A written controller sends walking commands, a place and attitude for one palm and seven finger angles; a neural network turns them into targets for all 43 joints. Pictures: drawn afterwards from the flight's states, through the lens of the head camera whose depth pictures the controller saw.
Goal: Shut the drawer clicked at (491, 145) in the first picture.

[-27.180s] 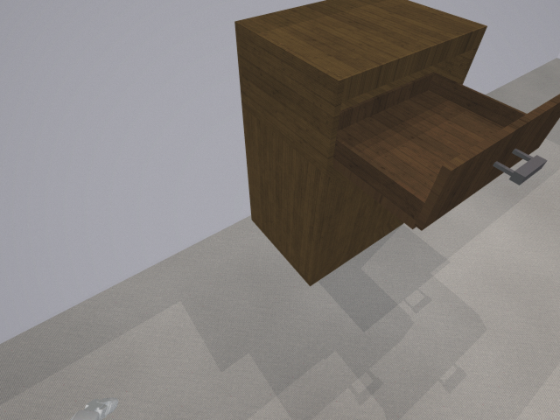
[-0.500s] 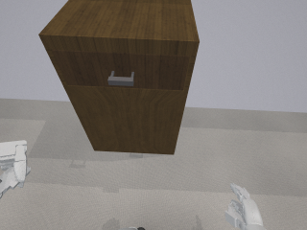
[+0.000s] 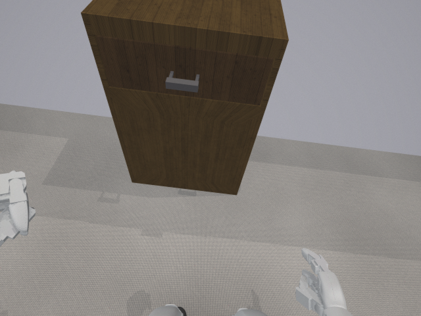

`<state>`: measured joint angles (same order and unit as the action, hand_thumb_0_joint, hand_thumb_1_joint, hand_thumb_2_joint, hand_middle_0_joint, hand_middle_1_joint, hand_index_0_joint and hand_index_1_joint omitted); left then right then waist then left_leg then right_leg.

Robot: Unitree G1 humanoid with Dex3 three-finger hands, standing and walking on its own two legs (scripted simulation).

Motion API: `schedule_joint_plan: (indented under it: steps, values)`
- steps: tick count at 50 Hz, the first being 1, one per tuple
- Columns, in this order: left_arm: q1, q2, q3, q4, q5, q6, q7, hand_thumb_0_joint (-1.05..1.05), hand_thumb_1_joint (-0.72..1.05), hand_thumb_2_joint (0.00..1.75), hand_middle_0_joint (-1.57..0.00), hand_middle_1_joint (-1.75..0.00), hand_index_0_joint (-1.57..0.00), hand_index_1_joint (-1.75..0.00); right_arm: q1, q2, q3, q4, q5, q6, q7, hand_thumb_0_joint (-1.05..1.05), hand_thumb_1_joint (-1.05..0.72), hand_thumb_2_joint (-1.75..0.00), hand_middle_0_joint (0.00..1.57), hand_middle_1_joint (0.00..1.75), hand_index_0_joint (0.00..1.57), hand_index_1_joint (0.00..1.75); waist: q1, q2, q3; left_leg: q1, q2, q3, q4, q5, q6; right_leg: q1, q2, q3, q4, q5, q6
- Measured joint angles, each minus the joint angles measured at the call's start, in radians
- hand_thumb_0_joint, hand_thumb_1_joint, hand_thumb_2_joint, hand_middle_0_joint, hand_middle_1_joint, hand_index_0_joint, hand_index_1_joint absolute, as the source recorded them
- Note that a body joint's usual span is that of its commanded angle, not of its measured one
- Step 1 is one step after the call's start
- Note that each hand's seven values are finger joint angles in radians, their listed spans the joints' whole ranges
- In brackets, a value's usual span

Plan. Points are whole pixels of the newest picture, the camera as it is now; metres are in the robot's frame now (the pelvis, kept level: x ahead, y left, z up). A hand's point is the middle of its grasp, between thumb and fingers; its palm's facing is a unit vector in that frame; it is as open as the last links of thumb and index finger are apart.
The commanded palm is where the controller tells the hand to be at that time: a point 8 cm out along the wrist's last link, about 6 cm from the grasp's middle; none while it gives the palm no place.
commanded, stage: step back with the hand held close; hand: left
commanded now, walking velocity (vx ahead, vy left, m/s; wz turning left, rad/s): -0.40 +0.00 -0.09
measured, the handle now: (183, 80) +0.77 +0.14 -0.03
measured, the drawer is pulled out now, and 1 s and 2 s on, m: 0.00 0.00 0.00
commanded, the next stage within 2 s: stop stepping back and stand still in 0.04 s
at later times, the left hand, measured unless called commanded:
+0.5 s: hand (55, 285) +0.13 +0.19 +0.16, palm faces +0.25 -0.86 -0.45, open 3.3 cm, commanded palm +0.07 +0.24 +0.18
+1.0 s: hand out of the picture +0.08 +0.20 +0.17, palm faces +0.26 -0.86 -0.44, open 3.3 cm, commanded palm +0.03 +0.25 +0.18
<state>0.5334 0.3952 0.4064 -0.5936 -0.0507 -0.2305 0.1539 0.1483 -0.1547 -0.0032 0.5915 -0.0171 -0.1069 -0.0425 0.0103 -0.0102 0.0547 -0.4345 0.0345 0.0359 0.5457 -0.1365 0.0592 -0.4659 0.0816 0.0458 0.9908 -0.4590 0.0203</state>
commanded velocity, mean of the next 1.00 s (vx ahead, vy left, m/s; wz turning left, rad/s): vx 0.01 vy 0.02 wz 0.00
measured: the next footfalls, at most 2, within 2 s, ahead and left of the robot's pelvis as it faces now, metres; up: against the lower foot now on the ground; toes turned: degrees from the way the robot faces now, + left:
right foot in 0.20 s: -0.13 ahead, -0.13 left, +0.00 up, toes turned -8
left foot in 0.34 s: -0.02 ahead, +0.08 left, +0.00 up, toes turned -5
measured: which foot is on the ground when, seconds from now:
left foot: down 0.00-0.20, up 0.22-0.32, down 0.34-1.00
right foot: up 0.00-0.18, down 0.20-1.00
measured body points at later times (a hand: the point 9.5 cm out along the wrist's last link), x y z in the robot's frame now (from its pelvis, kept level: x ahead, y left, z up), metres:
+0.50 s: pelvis -0.09 -0.02 +0.00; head -0.09 -0.02 +0.45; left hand +0.11 +0.24 +0.19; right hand +0.02 -0.30 -0.08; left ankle -0.02 +0.07 -0.73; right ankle -0.17 -0.13 -0.73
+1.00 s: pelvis -0.13 -0.01 +0.01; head -0.11 -0.01 +0.46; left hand +0.06 +0.25 +0.19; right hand +0.03 -0.24 -0.07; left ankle -0.06 +0.08 -0.73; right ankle -0.17 -0.13 -0.73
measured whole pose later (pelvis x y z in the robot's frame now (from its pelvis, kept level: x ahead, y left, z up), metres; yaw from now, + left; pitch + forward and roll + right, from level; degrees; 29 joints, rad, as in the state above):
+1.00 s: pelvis -0.13 -0.01 +0.01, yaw -5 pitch +0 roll -2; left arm 0.65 0.38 0.35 -0.58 -0.05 -0.23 0.13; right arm 0.20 -0.17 0.04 0.59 0.00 -0.12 -0.06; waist 0.00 0.02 0.02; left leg -0.31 0.00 0.01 0.48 -0.16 0.03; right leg -0.13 0.02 -0.04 0.41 -0.27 0.00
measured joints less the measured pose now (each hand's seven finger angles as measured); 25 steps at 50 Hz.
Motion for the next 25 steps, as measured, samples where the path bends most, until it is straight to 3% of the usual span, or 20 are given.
schedule_joint_plan:
  steps: [6,10,12,15,17,19,22,25]
  values:
    - [0.062,0.025,-0.015,-0.104,-0.013,-0.007,-0.013,0.02,0.89,0.9,-1.41,-1.6,-1.41,-1.6,0.019,0.015,0.018,-0.01,-0.007,-0.018,0.023,0.01,-0.9,-0.9,0.2,0.3,0.2,0.3,-0.003,0.007,-0.042,-0.04,0.046,0.036,-0.102,0.093,-0.018,0.197,-0.032,-0.058,-0.276,-0.032,-0.014]
    - [0.089,0.074,0.026,-0.104,-0.028,-0.031,-0.023,0.02,0.89,0.9,-1.41,-1.6,-1.41,-1.6,0.011,0.009,0.018,-0.016,-0.008,0.0,0.02,0.01,-0.9,-0.9,0.2,0.3,0.2,0.3,-0.005,-0.014,-0.055,-0.099,0.042,0.074,-0.114,0.135,-0.038,0.333,-0.061,-0.072,-0.579,0.08,-0.04]
    - [0.102,0.063,0.011,-0.077,-0.032,-0.032,-0.032,0.02,0.89,0.9,-1.41,-1.6,-1.41,-1.6,0.006,-0.015,0.009,0.009,-0.001,0.025,0.015,0.0,-0.9,-0.9,0.2,0.3,0.2,0.3,-0.003,0.017,-0.043,-0.123,0.044,0.042,-0.005,-0.007,-0.06,0.324,-0.044,-0.063,-0.569,0.096,-0.037]
    - [0.155,0.054,-0.001,-0.049,-0.031,-0.014,-0.029,0.01,0.89,0.9,-1.41,-1.6,-1.41,-1.6,0.06,-0.041,0.003,0.031,0.023,0.051,0.001,0.01,-0.9,-0.9,0.2,0.3,0.2,0.3,-0.002,-0.001,-0.081,-0.079,-0.011,0.025,0.144,-0.114,-0.058,0.317,-0.067,-0.029,-0.548,0.091,-0.027]
    - [0.183,0.043,0.001,-0.04,-0.026,0.003,-0.022,0.01,0.89,0.9,-1.41,-1.6,-1.41,-1.6,0.1,-0.062,0.001,0.03,0.035,0.052,-0.014,0.01,-0.9,-0.9,0.2,0.3,0.2,0.3,-0.016,-0.005,-0.106,0.017,-0.026,0.032,0.062,-0.031,-0.041,0.318,-0.074,-0.024,-0.522,0.074,-0.022]
    - [0.163,0.035,-0.006,-0.011,-0.022,0.013,-0.016,0.01,0.89,0.9,-1.41,-1.6,-1.41,-1.6,0.117,-0.077,-0.012,0.035,0.043,0.041,-0.031,0.01,-0.9,-0.9,0.2,0.3,0.2,0.3,-0.038,-0.011,-0.109,0.073,-0.046,0.025,-0.013,-0.088,-0.018,0.304,-0.087,-0.036,-0.463,0.047,-0.015]
    - [0.113,0.017,-0.025,0.047,-0.012,0.03,-0.009,0.02,0.89,0.9,-1.41,-1.6,-1.41,-1.6,0.118,-0.087,-0.017,0.034,0.047,0.027,-0.036,0.01,-0.9,-0.9,0.2,0.3,0.2,0.3,-0.041,-0.025,-0.088,0.098,-0.058,0.031,-0.028,-0.069,-0.024,0.301,-0.104,-0.042,-0.415,0.077,-0.003]
    - [0.101,0.004,-0.039,0.065,-0.005,0.038,-0.013,0.02,0.89,0.9,-1.41,-1.6,-1.41,-1.6,0.116,-0.089,-0.014,0.023,0.042,0.012,-0.032,0.01,-0.9,-0.9,0.2,0.3,0.2,0.3,-0.053,-0.009,-0.087,0.096,-0.048,0.019,-0.033,-0.046,-0.03,0.328,-0.092,-0.059,-0.466,0.055,-0.026]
